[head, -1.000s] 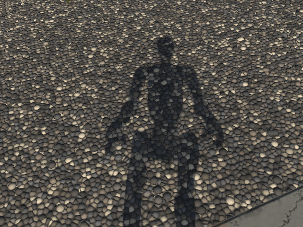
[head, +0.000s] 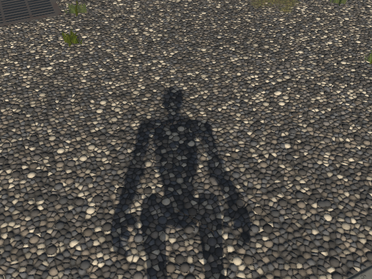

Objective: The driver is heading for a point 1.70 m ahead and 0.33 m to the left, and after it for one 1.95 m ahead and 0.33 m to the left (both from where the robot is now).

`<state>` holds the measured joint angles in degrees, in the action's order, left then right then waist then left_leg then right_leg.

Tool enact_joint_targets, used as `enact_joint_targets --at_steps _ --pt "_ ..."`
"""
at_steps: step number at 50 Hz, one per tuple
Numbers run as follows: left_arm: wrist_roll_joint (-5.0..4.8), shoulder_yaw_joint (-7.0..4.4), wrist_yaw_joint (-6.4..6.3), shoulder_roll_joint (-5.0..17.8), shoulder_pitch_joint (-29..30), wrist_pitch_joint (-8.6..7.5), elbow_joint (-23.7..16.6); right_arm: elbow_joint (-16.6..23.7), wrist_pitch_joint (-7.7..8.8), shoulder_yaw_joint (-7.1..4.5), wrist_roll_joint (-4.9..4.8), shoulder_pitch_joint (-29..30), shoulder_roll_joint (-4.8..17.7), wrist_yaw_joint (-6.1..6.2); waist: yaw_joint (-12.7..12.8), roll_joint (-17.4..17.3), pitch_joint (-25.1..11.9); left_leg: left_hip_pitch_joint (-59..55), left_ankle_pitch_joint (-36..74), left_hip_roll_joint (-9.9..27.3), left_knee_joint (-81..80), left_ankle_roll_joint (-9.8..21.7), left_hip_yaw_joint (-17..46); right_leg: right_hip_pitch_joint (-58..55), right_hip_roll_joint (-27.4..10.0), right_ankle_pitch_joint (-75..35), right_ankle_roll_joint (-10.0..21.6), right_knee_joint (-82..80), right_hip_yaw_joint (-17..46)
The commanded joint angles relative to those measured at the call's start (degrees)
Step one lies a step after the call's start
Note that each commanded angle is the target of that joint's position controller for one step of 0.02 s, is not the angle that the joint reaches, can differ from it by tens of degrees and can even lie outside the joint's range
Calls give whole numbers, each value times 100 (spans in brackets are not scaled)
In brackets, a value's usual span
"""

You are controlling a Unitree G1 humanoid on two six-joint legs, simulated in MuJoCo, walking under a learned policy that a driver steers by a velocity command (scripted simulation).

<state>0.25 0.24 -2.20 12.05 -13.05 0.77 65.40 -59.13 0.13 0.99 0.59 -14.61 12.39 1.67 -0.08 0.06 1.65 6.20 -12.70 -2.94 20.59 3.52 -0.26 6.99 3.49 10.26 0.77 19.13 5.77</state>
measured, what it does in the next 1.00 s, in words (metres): stands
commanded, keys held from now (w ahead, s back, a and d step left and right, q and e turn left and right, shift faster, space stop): no key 0.76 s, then w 0.24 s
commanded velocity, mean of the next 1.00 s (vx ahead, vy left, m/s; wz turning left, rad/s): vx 0.05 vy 0.00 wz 0.00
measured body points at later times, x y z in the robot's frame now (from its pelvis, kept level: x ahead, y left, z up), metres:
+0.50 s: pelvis +0.00 +0.01 +0.00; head +0.01 +0.02 +0.45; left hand -0.01 +0.24 -0.17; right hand +0.00 -0.22 -0.16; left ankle -0.02 +0.08 -0.75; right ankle +0.00 -0.12 -0.75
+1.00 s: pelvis +0.05 +0.01 +0.00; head +0.04 +0.00 +0.45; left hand +0.06 +0.24 -0.16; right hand -0.04 -0.23 -0.16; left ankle -0.02 +0.08 -0.75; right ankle +0.03 -0.10 -0.71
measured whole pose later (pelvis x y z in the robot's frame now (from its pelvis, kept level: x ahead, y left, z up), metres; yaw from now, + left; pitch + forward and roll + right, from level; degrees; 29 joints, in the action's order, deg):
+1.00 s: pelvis +0.05 +0.01 +0.00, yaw +0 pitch +0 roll +0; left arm 2.2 0.1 -0.4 9.8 -16.1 -1.4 64.4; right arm -65.1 1.7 -1.7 1.3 -25.5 10.5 1.6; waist -2.0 -0.9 -1.5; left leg 2.8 -15.4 -4.3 17.6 5.7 -0.3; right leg 20.8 -0.4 22.8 2.6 46.7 -1.9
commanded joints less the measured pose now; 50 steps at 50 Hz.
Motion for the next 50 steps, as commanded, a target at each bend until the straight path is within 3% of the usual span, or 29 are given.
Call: enact_joint_targets --at_steps 1,17,38,39,41,43,44,46,48,50 --pt "1 -51 -23 513 -216 -33 1 54 45 -85 -1 -197 563 22 3 -68 138 199 570 841 -443 48 758 125 -629 -668 150 -182 468" --pt "2 35 -59 275 -429 -47 243 -298 62 -48 0 -461 321 53 -9 -36 196 219 578 797 -438 68 765 255 -641 -589 114 -87 386" --pt "-2 63 -97 88 -671 -51 303 -464 84 -64 1 -728 122 88 -13 -37 240 125 959 787 -403 89 772 340 -659 -557 59 51 300" --pt "8 76 -98 44 -706 -46 312 -475 83 -61 9 -768 102 83 -36 -57 133 81 380 764 -519 96 808 312 -617 -297 68 38 270" --pt "65 55 -87 67 -616 -39 221 -475 41 -155 8 -834 325 79 -111 -307 273 132 -1252 795 -801 247 1111 636 -350 522 116 446 19" --pt "170 25 -22 104 -373 -60 9 -541 -25 -285 0 -1207 554 65 -291 -703 557 54 -3022 1304 -1198 726 1909 1544 -65 1508 208 1411 -448" --pt "225 23 25 81 -189 -97 -117 -586 -27 -321 18 -1396 545 52 -388 -728 819 132 -3393 1639 -1410 972 2310 1926 -165 1625 238 1860 -615" --pt "240 -13 109 100 169 -203 -374 -626 56 -367 102 -1610 508 24 -439 -488 1134 21 -3040 2071 -1662 1292 2742 2746 -508 1702 242 2831 -602" --pt "214 -61 187 106 201 -327 -487 -574 182 -396 93 -1536 512 4 -282 -203 1000 -294 -2233 2003 -1616 1262 2455 3077 -664 1406 220 3097 -574" --pt "167 -113 256 133 286 -410 -597 -517 286 -399 65 -1466 481 -7 -216 -240 769 -391 -1493 1746 -1517 1112 1931 2913 -648 1098 170 2842 -697"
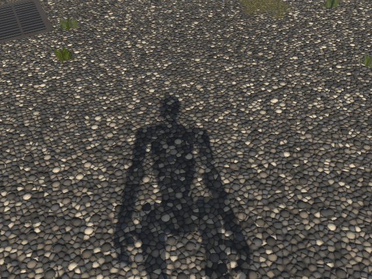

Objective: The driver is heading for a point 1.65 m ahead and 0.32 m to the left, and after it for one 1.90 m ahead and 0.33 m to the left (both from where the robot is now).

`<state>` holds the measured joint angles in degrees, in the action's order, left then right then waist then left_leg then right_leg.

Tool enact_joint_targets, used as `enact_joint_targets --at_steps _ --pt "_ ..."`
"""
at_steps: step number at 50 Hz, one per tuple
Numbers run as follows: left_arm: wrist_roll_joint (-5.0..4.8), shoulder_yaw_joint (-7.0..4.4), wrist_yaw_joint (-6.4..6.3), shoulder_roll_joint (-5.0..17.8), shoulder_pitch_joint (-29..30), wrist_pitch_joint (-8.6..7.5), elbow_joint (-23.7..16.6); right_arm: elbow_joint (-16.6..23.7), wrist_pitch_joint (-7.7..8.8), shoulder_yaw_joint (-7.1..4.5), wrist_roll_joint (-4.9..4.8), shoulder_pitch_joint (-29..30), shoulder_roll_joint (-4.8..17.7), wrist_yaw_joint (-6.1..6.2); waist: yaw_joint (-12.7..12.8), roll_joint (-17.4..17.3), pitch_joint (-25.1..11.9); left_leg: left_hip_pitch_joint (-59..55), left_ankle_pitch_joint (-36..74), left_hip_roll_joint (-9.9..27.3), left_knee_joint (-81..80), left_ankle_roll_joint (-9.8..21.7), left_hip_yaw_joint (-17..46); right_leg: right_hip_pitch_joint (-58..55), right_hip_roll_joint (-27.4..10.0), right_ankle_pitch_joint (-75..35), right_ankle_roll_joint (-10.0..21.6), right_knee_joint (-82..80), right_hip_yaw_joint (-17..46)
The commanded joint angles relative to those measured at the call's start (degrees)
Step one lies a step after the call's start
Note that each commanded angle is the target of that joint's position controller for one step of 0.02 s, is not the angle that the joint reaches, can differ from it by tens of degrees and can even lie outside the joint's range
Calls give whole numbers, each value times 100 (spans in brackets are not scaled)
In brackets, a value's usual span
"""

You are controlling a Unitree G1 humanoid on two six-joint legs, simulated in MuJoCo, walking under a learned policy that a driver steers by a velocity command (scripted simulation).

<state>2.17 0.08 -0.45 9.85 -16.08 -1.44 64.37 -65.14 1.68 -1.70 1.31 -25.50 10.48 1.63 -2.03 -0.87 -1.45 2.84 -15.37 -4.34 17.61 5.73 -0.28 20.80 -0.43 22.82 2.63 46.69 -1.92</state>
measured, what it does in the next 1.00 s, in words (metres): walks ahead: right foot, then left foot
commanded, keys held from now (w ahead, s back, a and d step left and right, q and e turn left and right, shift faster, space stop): w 0.66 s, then no key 0.34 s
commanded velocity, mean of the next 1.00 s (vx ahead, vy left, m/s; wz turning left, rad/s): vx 0.37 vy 0.00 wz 0.00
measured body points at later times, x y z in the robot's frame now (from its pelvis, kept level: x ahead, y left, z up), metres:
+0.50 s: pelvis +0.22 -0.07 +0.00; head +0.24 -0.09 +0.45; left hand +0.14 +0.15 -0.14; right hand +0.33 -0.31 -0.14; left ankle +0.34 +0.06 -0.68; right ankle +0.13 -0.14 -0.74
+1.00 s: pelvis +0.46 -0.04 +0.00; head +0.49 -0.03 +0.45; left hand +0.53 +0.18 -0.16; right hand +0.44 -0.27 -0.15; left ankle +0.47 +0.01 -0.74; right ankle +0.53 -0.19 -0.70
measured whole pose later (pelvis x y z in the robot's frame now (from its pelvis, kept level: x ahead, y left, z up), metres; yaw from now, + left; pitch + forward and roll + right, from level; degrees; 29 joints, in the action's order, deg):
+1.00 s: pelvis +0.46 -0.04 +0.00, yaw +0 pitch -1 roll +0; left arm 1.4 -2.1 -1.2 9.9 -10.4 -1.0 57.5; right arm -61.6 4.9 -0.7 1.2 -19.4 8.7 0.5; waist -0.7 1.7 5.2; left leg 9.1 -9.4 -3.8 19.0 6.2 -6.5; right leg 27.9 -2.2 14.3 1.8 46.9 0.4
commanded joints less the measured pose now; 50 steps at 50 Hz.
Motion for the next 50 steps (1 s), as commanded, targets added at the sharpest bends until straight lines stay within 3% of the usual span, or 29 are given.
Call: enact_joint_targets --at_steps 1,4,6,8,9,10,11,12,13,14,16,19,24,28,31,33,34,35,36,37,38,39,41,43,46,50 --pt "-41 -116 105 352 696 -203 -580 97 169 -129 -10 -378 665 -2 -20 -241 1028 9 -963 1788 -1168 847 1718 1377 -224 -266 -30 -122 -1" --pt "-81 -160 146 359 992 -184 -845 118 231 -135 4 -448 712 -7 -37 -479 1008 326 -541 1698 -991 802 1379 841 -130 -452 -15 -751 -184" --pt "-119 -191 150 367 861 -184 -907 165 255 -148 -7 -366 774 -31 88 -536 986 704 -166 1690 -754 731 1211 154 -29 -717 41 -1185 -321" --pt "-132 -281 116 435 10 -220 -666 230 288 -140 -42 -187 796 -61 518 -327 771 1363 704 1460 76 518 852 -1325 275 -995 106 -1767 -504" --pt "-122 -403 57 683 -744 -281 -445 253 340 -89 -20 -194 689 -95 825 24 387 1737 1219 1158 1124 341 487 -2366 146 -828 210 -2017 -201" --pt "-15 -568 -17 1310 -1721 -337 -329 503 372 28 -85 -74 311 -152 1171 1145 -187 2648 410 525 3159 -14 -206 -3350 -1414 765 654 -3000 2001" --pt "-48 -615 2 1545 -2032 -258 -169 640 356 -1 -24 -164 297 -173 996 1668 -248 3673 -1623 2 4576 -46 -221 -3404 -2284 1728 1122 -3918 4160" --pt "-96 -530 18 1183 -1347 -204 -316 684 304 -82 79 109 579 -201 626 786 345 3893 -1173 526 5221 67 182 -2715 -2150 2147 1098 -3823 3803" --pt "-121 -458 66 922 -690 -238 -555 739 322 -73 75 373 504 -264 436 382 698 3847 -532 747 5177 91 251 -2079 -1915 1483 1000 -3864 3134" --pt "-122 -414 91 792 -375 -294 -649 737 335 -66 42 431 386 -293 250 253 786 3563 -133 903 4933 56 262 -1676 -1633 577 881 -3958 2481" --pt "-129 -312 54 510 -408 -395 -592 689 249 -85 89 328 339 -325 46 355 690 3171 141 1005 4643 -93 146 -1456 -1234 -759 719 -3999 1606" --pt "-139 -283 7 541 -929 -477 -394 836 129 -131 76 702 364 -354 28 397 688 3486 416 978 4448 -227 -84 -1694 -1097 -2188 774 -3958 1043" --pt "-126 -211 0 472 -1302 -490 -331 1363 97 -78 34 2132 252 -372 254 435 908 3743 1083 855 3081 -373 -425 -1785 -891 -3468 793 -3964 518" --pt "-122 -212 -54 561 -1546 -508 -247 1610 115 -28 -22 2779 225 -357 386 546 937 3196 1403 612 1891 -207 -653 -2099 -971 -4175 746 -3921 349" --pt "-88 -244 -94 683 -1422 -511 -230 1611 166 -100 -17 2527 399 -288 156 564 727 2613 1052 383 1529 107 -694 -2619 -1129 -5645 684 -3324 233" --pt "-45 -292 -114 815 -1298 -469 -235 1251 234 -231 -21 1369 620 -201 -317 587 83 1454 707 80 1308 324 -721 -2812 -1084 -6646 571 -1898 125" --pt "-93 -291 -108 809 -1238 -441 -247 953 298 -303 52 477 730 -148 -682 457 -324 301 1159 239 924 440 -571 -2308 -882 -6024 457 -698 -8" --pt "-172 -224 -93 553 -1410 -436 -388 801 341 -422 205 -362 1197 -96 -805 -109 -1022 -1062 1541 1585 1026 683 813 -1184 -498 -3722 350 1077 -217" --pt "-412 -172 -54 18 -2333 -377 -300 826 300 -497 191 -248 1520 -146 -303 -1241 -1626 -2204 2876 3105 508 1740 3484 650 651 1061 124 3207 -121" --pt "-241 -294 -92 500 -1808 -332 -327 918 251 -475 -75 250 1310 -187 -193 -201 -1261 -1515 2976 2771 239 1593 3226 846 304 538 180 3387 569" --pt "-170 -298 -89 460 -1219 -343 -505 991 281 -347 -110 839 918 -188 -37 -110 -422 -665 3408 2580 152 1390 2266 982 98 121 159 3134 542" --pt "-110 -303 -94 399 -998 -346 -531 969 326 -253 -74 1014 580 -200 85 140 -41 -72 4021 2315 11 1183 1666 835 -63 -77 144 2829 503" --pt "3 -314 -45 266 -1063 -196 -486 834 371 -121 -83 986 214 -133 322 -43 134 616 4464 1896 -202 858 811 340 -198 -200 60 2232 452" --pt "-14 -305 -13 108 -1102 -66 -457 714 443 -74 -49 786 271 -121 452 -91 56 836 5197 1768 -212 779 449 4 -109 -323 -19 1781 351" --pt "-39 -269 -40 73 -839 62 -498 684 455 -37 -5 810 481 -111 578 -267 43 966 5490 1547 -163 655 -16 -81 -97 -666 -96 762 173" --pt "-112 -217 -111 155 -230 115 -577 543 353 37 -17 480 466 -80 343 -545 -53 781 4968 1441 -47 464 -140 -312 -67 -1148 -109 -357 -26"
Velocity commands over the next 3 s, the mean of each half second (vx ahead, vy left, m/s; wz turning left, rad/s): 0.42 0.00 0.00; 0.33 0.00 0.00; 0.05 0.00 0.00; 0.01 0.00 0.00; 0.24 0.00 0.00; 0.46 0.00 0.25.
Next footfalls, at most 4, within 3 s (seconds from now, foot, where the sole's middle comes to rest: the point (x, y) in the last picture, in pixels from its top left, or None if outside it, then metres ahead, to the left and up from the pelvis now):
0.18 right None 0.17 -0.14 -0.78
0.68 left None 0.51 0.01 -0.78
1.14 right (239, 269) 0.58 -0.17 -0.78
2.42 right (247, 238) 0.70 -0.22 -0.78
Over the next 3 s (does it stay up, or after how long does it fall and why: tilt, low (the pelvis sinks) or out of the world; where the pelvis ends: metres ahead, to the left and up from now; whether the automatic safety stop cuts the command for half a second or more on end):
stays up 0.90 -0.11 -0.03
